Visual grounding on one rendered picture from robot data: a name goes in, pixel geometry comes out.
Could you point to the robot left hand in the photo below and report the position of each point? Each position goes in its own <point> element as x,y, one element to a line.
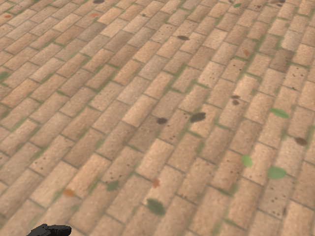
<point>51,230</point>

